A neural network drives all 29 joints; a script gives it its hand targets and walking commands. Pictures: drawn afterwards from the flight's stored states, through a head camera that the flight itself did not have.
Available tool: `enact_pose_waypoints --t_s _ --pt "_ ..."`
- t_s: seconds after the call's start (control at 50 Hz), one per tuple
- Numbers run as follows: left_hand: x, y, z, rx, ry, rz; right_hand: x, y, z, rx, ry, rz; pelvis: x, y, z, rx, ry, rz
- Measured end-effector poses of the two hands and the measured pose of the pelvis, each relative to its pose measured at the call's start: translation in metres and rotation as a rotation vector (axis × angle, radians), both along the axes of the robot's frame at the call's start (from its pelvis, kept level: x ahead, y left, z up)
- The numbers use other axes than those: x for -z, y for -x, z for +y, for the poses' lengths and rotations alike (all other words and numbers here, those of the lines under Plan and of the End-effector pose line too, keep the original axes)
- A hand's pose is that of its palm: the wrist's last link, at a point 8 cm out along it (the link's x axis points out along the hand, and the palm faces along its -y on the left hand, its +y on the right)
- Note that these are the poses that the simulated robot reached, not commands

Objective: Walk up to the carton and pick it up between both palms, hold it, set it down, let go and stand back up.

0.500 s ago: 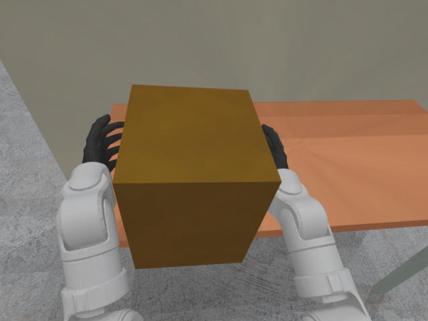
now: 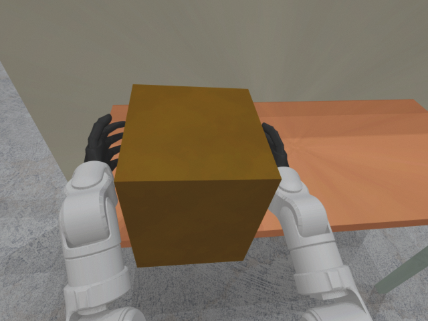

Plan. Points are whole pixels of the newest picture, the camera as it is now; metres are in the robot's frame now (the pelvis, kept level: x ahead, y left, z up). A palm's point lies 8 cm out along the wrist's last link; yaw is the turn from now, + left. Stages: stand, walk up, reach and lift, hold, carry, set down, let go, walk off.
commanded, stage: hold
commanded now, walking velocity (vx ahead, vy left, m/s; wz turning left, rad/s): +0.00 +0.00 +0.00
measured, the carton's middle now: (192, 179) +0.35 +0.01 +0.12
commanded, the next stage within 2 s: none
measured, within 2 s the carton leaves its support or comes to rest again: neither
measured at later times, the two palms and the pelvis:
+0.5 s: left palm (100, 162) +0.34 +0.15 +0.18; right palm (274, 166) +0.35 -0.14 +0.15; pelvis +0.00 +0.00 +0.00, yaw +0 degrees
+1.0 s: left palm (101, 160) +0.35 +0.15 +0.18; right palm (273, 164) +0.35 -0.14 +0.15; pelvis +0.00 +0.00 +0.00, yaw +0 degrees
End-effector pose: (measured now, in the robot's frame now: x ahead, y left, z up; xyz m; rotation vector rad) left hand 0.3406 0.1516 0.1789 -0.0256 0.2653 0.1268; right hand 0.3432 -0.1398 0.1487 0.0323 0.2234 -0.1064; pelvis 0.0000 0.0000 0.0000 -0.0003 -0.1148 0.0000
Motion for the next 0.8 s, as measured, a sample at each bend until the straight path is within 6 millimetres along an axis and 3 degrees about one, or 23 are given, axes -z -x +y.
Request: enact_pose_waypoints --t_s 0.32,0.52,0.8 --pt "0.000 -0.009 0.004 0.000 -0.010 0.000 0.002 -0.009 0.004 0.001 -0.007 -0.002 0.000 0.003 0.003 -0.004 0.000 0.032" --pt "0.001 -0.003 0.001 0.006 -0.008 0.001 0.001 -0.002 0.001 0.004 -0.001 -0.002 0.000 -0.003 0.003 -0.001 0.000 0.003" --pt "0.000 -0.004 0.001 0.003 -0.013 0.010 0.003 -0.003 0.001 0.005 -0.010 0.005 0.000 0.007 0.002 0.001 0.000 0.017"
